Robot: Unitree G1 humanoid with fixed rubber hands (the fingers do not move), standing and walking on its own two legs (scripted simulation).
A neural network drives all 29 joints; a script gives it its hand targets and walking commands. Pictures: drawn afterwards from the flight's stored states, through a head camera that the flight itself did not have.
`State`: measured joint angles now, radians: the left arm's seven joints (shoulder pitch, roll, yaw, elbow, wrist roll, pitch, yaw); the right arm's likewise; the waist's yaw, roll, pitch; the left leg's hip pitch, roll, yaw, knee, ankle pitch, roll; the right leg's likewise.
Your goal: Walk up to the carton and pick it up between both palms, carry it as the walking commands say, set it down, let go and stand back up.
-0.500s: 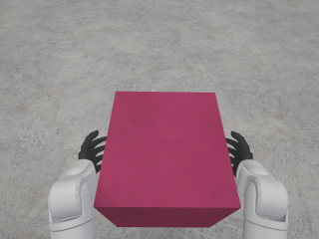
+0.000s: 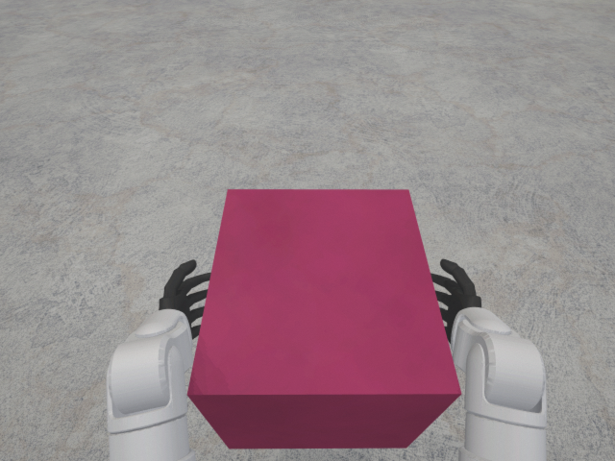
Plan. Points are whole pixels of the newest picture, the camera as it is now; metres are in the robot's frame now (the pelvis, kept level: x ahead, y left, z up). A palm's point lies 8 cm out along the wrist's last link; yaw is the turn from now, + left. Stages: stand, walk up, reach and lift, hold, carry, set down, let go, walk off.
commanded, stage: carry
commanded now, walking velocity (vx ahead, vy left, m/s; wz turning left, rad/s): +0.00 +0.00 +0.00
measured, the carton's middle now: (318, 320) +0.30 +0.00 +0.01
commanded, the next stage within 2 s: hold in 1.36 s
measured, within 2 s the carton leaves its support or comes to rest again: neither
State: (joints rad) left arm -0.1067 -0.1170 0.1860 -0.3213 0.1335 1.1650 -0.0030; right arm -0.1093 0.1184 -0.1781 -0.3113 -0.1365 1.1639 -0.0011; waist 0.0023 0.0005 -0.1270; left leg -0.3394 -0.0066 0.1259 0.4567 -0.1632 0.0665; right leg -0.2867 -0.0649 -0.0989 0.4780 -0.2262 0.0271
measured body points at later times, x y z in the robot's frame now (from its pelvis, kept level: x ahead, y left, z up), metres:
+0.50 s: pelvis +0.02 -0.02 +0.00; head +0.00 -0.02 +0.45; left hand +0.29 +0.15 +0.05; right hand +0.29 -0.19 +0.05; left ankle +0.05 +0.08 -0.74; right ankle +0.01 -0.13 -0.74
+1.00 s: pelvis +0.03 -0.03 +0.00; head +0.01 -0.03 +0.45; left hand +0.31 +0.14 +0.05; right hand +0.31 -0.20 +0.05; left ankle +0.05 +0.08 -0.74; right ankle +0.01 -0.13 -0.74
